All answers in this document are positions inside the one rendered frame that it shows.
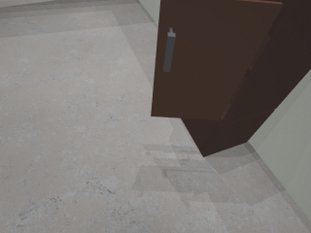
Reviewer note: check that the cupboard door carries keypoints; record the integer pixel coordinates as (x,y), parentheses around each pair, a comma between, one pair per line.
(215,43)

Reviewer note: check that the handle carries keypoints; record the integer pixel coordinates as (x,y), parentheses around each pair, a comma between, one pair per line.
(170,43)

